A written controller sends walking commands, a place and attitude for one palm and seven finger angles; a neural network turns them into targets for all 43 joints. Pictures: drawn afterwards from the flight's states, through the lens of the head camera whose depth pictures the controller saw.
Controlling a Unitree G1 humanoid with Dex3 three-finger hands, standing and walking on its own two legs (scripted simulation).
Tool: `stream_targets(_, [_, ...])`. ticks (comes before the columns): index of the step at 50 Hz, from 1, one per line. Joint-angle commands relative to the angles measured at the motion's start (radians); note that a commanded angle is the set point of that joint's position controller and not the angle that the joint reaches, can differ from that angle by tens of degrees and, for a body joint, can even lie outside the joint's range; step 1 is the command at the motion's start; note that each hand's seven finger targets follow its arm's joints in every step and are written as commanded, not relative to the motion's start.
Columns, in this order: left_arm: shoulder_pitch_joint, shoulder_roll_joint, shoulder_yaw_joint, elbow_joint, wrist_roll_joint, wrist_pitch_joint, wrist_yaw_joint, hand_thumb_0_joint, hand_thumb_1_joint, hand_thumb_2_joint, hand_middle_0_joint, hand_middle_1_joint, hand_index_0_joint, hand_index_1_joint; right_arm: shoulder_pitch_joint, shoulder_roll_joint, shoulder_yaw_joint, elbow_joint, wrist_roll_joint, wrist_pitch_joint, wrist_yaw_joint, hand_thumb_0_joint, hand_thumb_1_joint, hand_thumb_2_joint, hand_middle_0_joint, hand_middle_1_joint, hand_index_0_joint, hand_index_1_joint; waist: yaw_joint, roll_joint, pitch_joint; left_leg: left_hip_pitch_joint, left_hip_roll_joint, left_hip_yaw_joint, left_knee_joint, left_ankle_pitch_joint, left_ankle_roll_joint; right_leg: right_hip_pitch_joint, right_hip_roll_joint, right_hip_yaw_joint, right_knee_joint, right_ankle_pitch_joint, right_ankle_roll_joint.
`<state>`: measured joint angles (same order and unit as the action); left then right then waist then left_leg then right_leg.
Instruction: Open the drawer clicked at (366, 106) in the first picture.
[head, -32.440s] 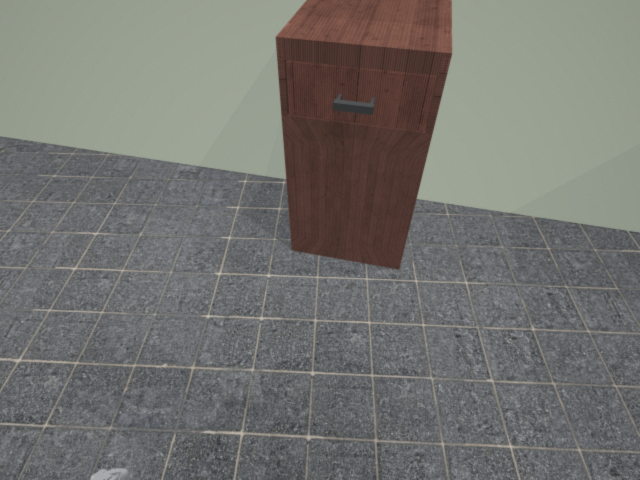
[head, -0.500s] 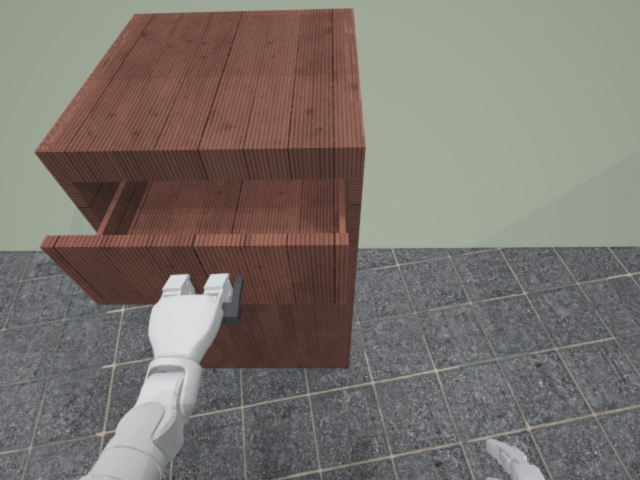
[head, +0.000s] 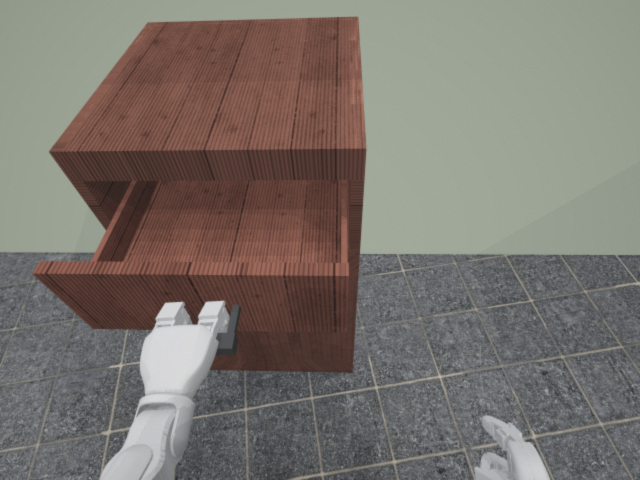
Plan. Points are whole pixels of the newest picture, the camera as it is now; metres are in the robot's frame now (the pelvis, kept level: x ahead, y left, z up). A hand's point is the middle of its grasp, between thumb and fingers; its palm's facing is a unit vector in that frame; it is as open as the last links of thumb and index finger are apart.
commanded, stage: pull the drawer open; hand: left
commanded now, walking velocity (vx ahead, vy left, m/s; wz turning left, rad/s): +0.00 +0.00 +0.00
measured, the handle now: (198, 328) +0.32 +0.19 -0.01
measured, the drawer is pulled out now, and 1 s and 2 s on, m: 0.17 0.30 0.30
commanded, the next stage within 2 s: open the thumb to release the handle in 1.14 s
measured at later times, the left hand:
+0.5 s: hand (184, 420) +0.20 +0.19 -0.03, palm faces -0.02 -0.10 -1.00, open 5.6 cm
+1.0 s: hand (171, 478) +0.14 +0.19 -0.03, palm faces -0.04 -0.10 -0.99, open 5.7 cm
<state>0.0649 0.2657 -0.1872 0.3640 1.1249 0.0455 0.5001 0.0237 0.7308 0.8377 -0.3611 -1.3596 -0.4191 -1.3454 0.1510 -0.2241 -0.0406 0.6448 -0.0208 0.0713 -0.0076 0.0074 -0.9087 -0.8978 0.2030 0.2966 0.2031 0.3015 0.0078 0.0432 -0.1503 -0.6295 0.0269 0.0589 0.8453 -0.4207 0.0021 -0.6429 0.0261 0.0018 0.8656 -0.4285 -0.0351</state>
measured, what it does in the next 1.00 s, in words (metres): stands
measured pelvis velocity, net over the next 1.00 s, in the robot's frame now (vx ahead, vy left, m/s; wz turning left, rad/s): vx -0.01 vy -0.01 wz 0.00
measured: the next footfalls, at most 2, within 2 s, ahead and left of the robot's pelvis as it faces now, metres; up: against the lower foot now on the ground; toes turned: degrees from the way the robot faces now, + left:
none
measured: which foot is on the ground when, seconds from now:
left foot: down 0.00-1.00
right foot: down 0.00-1.00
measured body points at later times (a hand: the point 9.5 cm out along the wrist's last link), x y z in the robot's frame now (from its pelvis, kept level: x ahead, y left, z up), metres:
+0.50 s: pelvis +0.00 +0.00 -0.01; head +0.03 -0.03 +0.44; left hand +0.20 +0.19 +0.02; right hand +0.20 -0.23 -0.11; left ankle +0.00 +0.12 -0.70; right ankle +0.00 -0.10 -0.70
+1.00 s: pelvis -0.01 -0.01 -0.02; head +0.02 -0.05 +0.42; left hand +0.14 +0.19 +0.02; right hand +0.19 -0.23 -0.12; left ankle +0.00 +0.12 -0.70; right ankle +0.00 -0.10 -0.70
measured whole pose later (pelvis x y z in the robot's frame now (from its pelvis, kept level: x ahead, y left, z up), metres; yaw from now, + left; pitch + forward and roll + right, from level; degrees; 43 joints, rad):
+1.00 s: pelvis -0.01 -0.01 -0.02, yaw +0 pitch +12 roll +2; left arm 0.61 0.32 -0.14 -0.07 1.12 -0.06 0.55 0.05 0.71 0.80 -0.34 -1.35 -0.42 -1.35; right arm 0.15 -0.22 -0.01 0.54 -0.06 0.06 0.05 0.01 -0.91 -0.90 0.20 0.30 0.20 0.30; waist 0.05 0.04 -0.16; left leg -0.72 0.03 0.06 0.99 -0.48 -0.02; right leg -0.74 0.03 0.00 1.03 -0.50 -0.06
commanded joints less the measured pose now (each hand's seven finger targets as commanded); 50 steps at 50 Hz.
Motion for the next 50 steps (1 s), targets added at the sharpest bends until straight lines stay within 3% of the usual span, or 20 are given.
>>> stream_targets(1, [-0.029,0.142,0.137,-0.236,-0.029,0.024,0.053,0.000,0.900,0.900,-0.400,-1.350,-0.400,-1.350,-0.099,-0.101,-0.032,-0.161,0.002,-0.046,-0.005,0.000,-0.900,-0.900,0.200,0.300,0.200,0.300,0.047,-0.057,-0.226,0.141,-0.065,-0.009,-0.075,0.281,0.019,0.157,0.017,0.019,-0.128,0.401,-0.009])
stream_targets(3, [0.007,0.155,0.157,-0.258,-0.030,0.021,0.055,0.000,0.900,0.900,-0.400,-1.350,-0.400,-1.350,-0.097,-0.101,-0.035,-0.163,0.003,-0.045,-0.002,0.000,-0.900,-0.900,0.200,0.300,0.200,0.300,0.048,-0.057,-0.226,0.148,-0.061,-0.015,-0.076,0.295,0.016,0.161,0.021,0.016,-0.122,0.411,-0.014])
stream_targets(4, [0.034,0.133,0.132,-0.283,-0.030,0.020,0.056,0.000,0.900,0.900,-0.400,-1.350,-0.400,-1.350,-0.105,-0.098,-0.030,-0.175,0.000,-0.045,0.002,0.000,-0.900,-0.900,0.200,0.300,0.200,0.300,0.051,-0.054,-0.234,0.148,-0.063,-0.010,-0.071,0.291,0.018,0.161,0.016,0.017,-0.120,0.412,-0.010])
stream_targets(10, [0.115,0.152,0.158,-0.337,-0.023,0.009,0.069,0.000,0.900,0.900,-0.400,-1.350,-0.400,-1.350,-0.124,-0.093,-0.028,-0.181,-0.004,-0.044,0.008,0.000,-0.900,-0.900,0.200,0.300,0.200,0.300,0.048,-0.070,-0.187,0.125,-0.063,-0.017,-0.060,0.255,0.016,0.135,0.018,0.027,-0.116,0.385,-0.012])
stream_targets(15, [0.221,0.152,0.167,-0.394,-0.019,0.004,0.086,0.000,0.900,0.900,-0.400,-1.350,-0.400,-1.350,-0.135,-0.086,-0.025,-0.193,-0.009,-0.046,0.013,0.000,-0.900,-0.900,0.200,0.300,0.200,0.300,0.064,-0.043,-0.205,0.136,-0.064,-0.015,-0.044,0.262,0.014,0.129,0.019,0.033,-0.101,0.395,-0.016])
stream_targets(16, [0.212,0.149,0.157,-0.403,-0.018,0.004,0.087,0.000,0.900,0.900,-0.400,-1.350,-0.400,-1.350,-0.135,-0.089,-0.020,-0.194,-0.012,-0.046,0.014,0.000,-0.900,-0.900,0.200,0.300,0.200,0.300,0.054,-0.060,-0.187,0.127,-0.065,-0.017,-0.039,0.256,0.014,0.116,0.017,0.034,-0.100,0.396,-0.013])
stream_targets(18, [0.238,0.179,0.198,-0.409,-0.024,0.000,0.091,0.000,0.900,0.900,-0.400,-1.350,-0.400,-1.350,-0.142,-0.089,-0.019,-0.193,-0.011,-0.044,0.010,0.000,-0.900,-0.900,0.200,0.300,0.200,0.300,0.063,-0.065,-0.190,0.114,-0.067,-0.021,-0.040,0.247,0.011,0.132,0.016,0.042,-0.098,0.404,-0.015])
stream_targets(20, [0.250,0.151,0.167,-0.430,-0.018,0.001,0.095,0.000,0.900,0.900,-0.400,-1.350,-0.400,-1.350,-0.144,-0.084,-0.019,-0.198,-0.013,-0.045,0.012,0.000,-0.900,-0.900,0.200,0.300,0.200,0.300,0.059,-0.052,-0.186,0.122,-0.066,-0.020,-0.033,0.238,0.014,0.111,0.016,0.040,-0.096,0.377,-0.014])
stream_targets(29, [0.403,0.160,0.180,-0.521,-0.024,-0.016,0.104,0.000,0.900,0.900,-0.400,-1.350,-0.400,-1.350,-0.155,-0.080,-0.010,-0.231,-0.017,-0.046,0.027,0.000,-0.900,-0.900,0.200,0.300,0.200,0.300,0.079,-0.044,-0.182,0.117,-0.065,-0.026,-0.020,0.239,0.010,0.083,0.021,0.050,-0.074,0.352,-0.021])
stream_targets(30, [0.411,0.139,0.155,-0.523,-0.024,-0.016,0.103,0.000,0.900,0.900,-0.400,-1.350,-0.400,-1.350,-0.152,-0.078,-0.014,-0.231,-0.015,-0.046,0.030,0.000,-0.900,-0.900,0.200,0.300,0.200,0.300,0.068,-0.039,-0.164,0.117,-0.063,-0.027,-0.016,0.234,0.012,0.069,0.022,0.045,-0.075,0.345,-0.022])
stream_targets(37, [0.518,0.171,0.199,-0.565,-0.027,-0.044,0.109,0.000,0.900,0.900,-0.400,-1.350,-0.400,-1.350,-0.144,-0.078,-0.009,-0.250,-0.024,-0.052,0.036,0.000,-0.900,-0.900,0.200,0.300,0.200,0.300,0.076,-0.058,-0.150,0.082,-0.068,-0.031,0.015,0.193,0.013,0.037,0.019,0.070,-0.065,0.307,-0.023])
stream_targets(39, [0.530,0.181,0.201,-0.602,-0.026,-0.055,0.110,0.000,0.900,0.900,-0.400,-1.350,-0.400,-1.350,-0.144,-0.080,-0.007,-0.259,-0.029,-0.054,0.043,0.000,-0.900,-0.900,0.200,0.300,0.200,0.300,0.077,-0.036,-0.157,0.095,-0.069,-0.032,0.023,0.194,0.009,0.009,0.018,0.088,-0.059,0.287,-0.028])
stream_targets(40, [0.559,0.170,0.195,-0.599,-0.026,-0.058,0.111,0.000,0.900,0.900,-0.400,-1.350,-0.400,-1.350,-0.138,-0.078,-0.008,-0.261,-0.028,-0.054,0.044,0.000,-0.900,-0.900,0.200,0.300,0.200,0.300,0.079,-0.024,-0.155,0.087,-0.067,-0.034,0.023,0.190,0.010,0.008,0.021,0.068,-0.050,0.276,-0.029])
stream_targets(44, [0.580,0.189,0.212,-0.619,-0.035,-0.068,0.107,0.000,0.900,0.900,-0.400,-1.350,-0.400,-1.350,-0.136,-0.080,-0.005,-0.271,-0.034,-0.061,0.044,0.000,-0.900,-0.900,0.200,0.300,0.200,0.300,0.074,-0.072,-0.140,0.059,-0.071,-0.035,0.045,0.147,0.013,-0.024,0.011,0.095,-0.062,0.216,-0.026])
stream_targets(47, [0.600,0.184,0.208,-0.639,-0.033,-0.082,0.106,0.000,0.900,0.900,-0.400,-1.350,-0.400,-1.350,-0.129,-0.079,-0.007,-0.278,-0.035,-0.063,0.044,0.000,-0.900,-0.900,0.200,0.300,0.200,0.300,0.072,-0.040,-0.130,0.055,-0.071,-0.037,0.055,0.136,0.016,-0.045,0.014,0.083,-0.054,0.201,-0.029])
stream_targets(50, [0.632,0.177,0.203,-0.647,-0.044,-0.087,0.098,0.000,0.900,0.900,-0.400,-1.350,-0.400,-1.350,-0.122,-0.080,-0.006,-0.286,-0.035,-0.067,0.044,0.000,-0.900,-0.900,0.200,0.300,0.200,0.300,0.068,-0.062,-0.119,0.041,-0.072,-0.035,0.062,0.115,0.019,-0.051,0.008,0.087,-0.063,0.174,-0.027])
